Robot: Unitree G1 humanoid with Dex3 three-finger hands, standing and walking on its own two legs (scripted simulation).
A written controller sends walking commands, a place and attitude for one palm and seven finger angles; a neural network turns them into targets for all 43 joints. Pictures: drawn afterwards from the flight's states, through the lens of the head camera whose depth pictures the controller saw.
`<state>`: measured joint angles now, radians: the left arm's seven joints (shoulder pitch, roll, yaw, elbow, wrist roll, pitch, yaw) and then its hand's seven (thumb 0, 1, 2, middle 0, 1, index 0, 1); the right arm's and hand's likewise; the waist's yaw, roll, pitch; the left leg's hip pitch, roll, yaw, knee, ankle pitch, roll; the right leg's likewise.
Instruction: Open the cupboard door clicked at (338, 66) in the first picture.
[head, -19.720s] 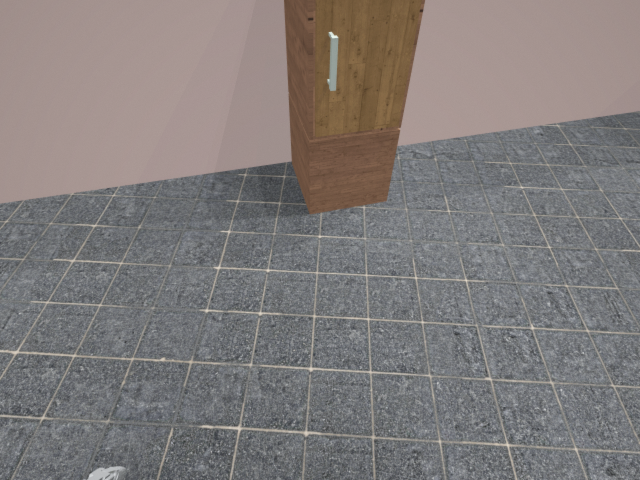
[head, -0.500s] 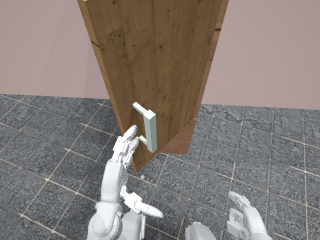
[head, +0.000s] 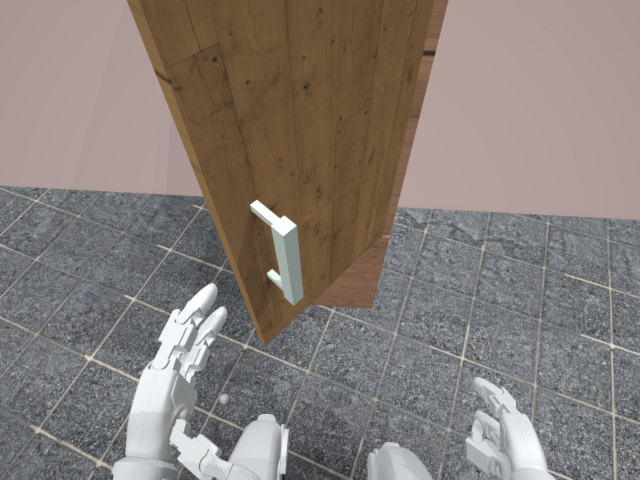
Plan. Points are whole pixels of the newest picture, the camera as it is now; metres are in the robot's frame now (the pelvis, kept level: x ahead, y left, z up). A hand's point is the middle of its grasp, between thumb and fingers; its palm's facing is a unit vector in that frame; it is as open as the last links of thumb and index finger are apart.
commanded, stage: draw the hand back to the body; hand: left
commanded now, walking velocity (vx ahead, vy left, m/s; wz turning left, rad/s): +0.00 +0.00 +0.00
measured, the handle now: (278, 257) +0.37 +0.08 +0.06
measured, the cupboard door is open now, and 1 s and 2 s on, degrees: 50 50 50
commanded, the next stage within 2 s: step back with the hand held close in 1.66 s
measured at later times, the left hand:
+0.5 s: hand (149, 388) +0.20 +0.16 +0.13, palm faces -0.04 -1.00 -0.05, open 16.4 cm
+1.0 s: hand out of the picture +0.22 +0.25 +0.21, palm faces +0.30 -0.88 -0.38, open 12.5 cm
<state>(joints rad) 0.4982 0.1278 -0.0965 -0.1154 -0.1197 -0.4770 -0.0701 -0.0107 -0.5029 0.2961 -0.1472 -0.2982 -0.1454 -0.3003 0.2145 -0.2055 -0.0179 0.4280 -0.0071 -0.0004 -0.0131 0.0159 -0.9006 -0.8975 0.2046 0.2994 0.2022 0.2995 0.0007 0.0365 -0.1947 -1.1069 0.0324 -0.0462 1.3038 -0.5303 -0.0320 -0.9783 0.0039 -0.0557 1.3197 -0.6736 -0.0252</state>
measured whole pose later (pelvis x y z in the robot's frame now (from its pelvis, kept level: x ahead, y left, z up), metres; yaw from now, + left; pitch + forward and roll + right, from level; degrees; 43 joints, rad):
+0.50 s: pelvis +0.00 +0.01 +0.04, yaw +0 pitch +12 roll -2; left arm 0.57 0.22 0.03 -0.28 -0.22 -0.31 -0.14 -0.01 -0.50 0.30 -0.15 -0.30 -0.15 -0.30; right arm 0.28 -0.22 0.01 0.40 0.03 -0.01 -0.06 0.02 -0.90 -0.90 0.21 0.30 0.20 0.30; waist -0.01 0.05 -0.18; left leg -0.86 0.03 -0.05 1.11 -0.46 -0.02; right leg -0.72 0.01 -0.06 1.09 -0.58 -0.01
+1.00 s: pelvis +0.03 +0.03 +0.10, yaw +0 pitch +2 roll -1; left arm 0.58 0.32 0.15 -0.42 -0.05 -0.01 0.14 0.00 0.11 0.56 -0.18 -0.30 -0.17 -0.30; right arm 0.25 -0.21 0.07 0.50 0.02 -0.05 -0.12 0.02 -0.90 -0.90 0.21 0.30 0.20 0.30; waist 0.04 0.06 -0.09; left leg -0.39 0.00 0.00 0.69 -0.33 0.01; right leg -0.26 -0.02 -0.02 0.65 -0.42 0.02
